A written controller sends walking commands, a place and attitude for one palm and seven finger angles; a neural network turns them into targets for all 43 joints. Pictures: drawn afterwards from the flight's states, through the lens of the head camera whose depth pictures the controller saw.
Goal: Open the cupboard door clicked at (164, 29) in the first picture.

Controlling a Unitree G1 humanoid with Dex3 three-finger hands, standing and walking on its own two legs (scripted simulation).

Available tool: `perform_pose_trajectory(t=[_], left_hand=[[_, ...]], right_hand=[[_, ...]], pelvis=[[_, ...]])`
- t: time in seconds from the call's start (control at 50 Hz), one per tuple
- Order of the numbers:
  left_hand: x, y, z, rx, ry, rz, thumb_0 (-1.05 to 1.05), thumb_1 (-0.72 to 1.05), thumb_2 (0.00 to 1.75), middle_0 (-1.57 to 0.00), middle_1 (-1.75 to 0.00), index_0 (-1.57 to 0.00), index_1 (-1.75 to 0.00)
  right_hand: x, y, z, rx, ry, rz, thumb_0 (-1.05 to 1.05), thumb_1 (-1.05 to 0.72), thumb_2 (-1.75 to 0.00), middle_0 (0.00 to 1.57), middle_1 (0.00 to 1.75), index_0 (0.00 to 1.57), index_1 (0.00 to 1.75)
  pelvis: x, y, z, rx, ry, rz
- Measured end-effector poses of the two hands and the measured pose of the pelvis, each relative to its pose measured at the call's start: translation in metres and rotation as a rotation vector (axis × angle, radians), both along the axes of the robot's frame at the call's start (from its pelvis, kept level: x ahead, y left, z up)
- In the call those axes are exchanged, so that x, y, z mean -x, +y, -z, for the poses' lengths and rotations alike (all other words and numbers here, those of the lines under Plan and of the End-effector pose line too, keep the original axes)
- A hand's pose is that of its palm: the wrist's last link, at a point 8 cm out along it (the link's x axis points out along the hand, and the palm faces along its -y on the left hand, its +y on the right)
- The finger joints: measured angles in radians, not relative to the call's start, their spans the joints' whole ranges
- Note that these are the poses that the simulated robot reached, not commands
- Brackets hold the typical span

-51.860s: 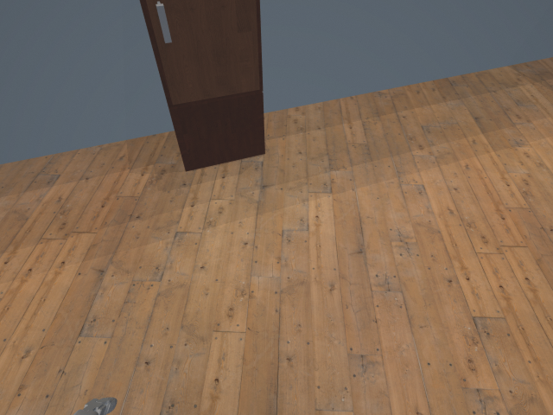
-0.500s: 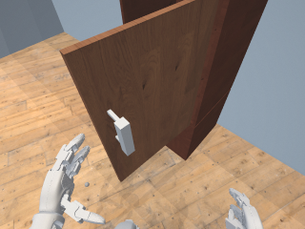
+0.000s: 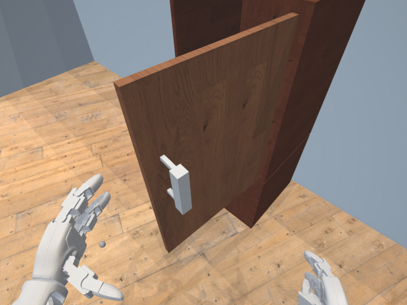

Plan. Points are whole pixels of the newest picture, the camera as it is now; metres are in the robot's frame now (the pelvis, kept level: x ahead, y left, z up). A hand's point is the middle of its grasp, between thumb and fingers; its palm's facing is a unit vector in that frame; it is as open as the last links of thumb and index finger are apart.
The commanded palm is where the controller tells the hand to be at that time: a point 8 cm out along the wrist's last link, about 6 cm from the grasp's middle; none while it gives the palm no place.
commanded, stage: draw the hand back to the body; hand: left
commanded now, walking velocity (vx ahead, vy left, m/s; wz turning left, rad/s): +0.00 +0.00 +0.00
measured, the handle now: (174, 184) +0.34 +0.09 +0.06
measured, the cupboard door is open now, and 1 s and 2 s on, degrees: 84 84 84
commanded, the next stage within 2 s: step back with the hand held close in 1.18 s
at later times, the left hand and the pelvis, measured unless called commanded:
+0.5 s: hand (47, 213) +0.22 +0.25 +0.15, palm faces +0.32 -0.87 -0.37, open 12.8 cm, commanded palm +0.17 +0.29 +0.18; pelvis +0.02 +0.02 +0.04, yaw -1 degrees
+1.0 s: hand (23, 193) +0.22 +0.27 +0.20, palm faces +0.44 -0.81 -0.39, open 7.7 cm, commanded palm +0.18 +0.30 +0.22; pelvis +0.03 +0.01 +0.05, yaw -1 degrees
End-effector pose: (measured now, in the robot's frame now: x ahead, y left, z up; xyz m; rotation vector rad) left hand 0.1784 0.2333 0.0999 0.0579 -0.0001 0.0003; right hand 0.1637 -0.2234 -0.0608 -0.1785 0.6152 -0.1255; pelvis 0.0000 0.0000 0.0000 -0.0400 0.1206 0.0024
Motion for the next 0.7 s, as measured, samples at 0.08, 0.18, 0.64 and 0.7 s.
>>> perform_pose_trajectory(t=[0.08, 0.18, 0.64, 0.7], left_hand=[[0.001, 0.007, -0.008, -0.008, -0.010, 0.004, -0.01, -0.49, 0.30, -0.15, -0.30, -0.15, -0.30], [-0.001, 0.020, -0.027, -0.133, -0.014, -0.084, -0.01, -0.42, 0.33, -0.16, -0.30, -0.15, -0.30], [-0.010, 0.068, -0.093, -0.357, -0.052, -0.373, 0.00, 0.32, 0.65, -0.19, -0.31, -0.18, -0.30], [-0.011, 0.071, -0.102, -0.371, -0.074, -0.383, 0.00, 0.42, 0.69, -0.19, -0.31, -0.19, -0.30]], right_hand=[[-0.003, 0.003, -0.007, 0.014, -0.020, -0.011, 0.02, -0.90, -0.90, 0.20, 0.30, 0.20, 0.30], [-0.006, 0.010, -0.015, 0.027, -0.023, -0.012, 0.02, -0.90, -0.90, 0.20, 0.30, 0.20, 0.30], [-0.032, 0.030, -0.036, 0.018, 0.028, -0.039, 0.02, -0.90, -0.90, 0.20, 0.30, 0.20, 0.30], [-0.036, 0.028, -0.039, 0.019, 0.025, -0.043, 0.02, -0.90, -0.90, 0.20, 0.30, 0.20, 0.30]], pelvis=[[0.001, 0.004, -0.003, 0.005, -0.015, -0.004], [0.000, 0.007, -0.011, 0.001, -0.036, 0.004], [-0.029, 0.022, -0.047, -0.022, -0.149, 0.026], [-0.030, 0.021, -0.049, -0.025, -0.157, 0.028]])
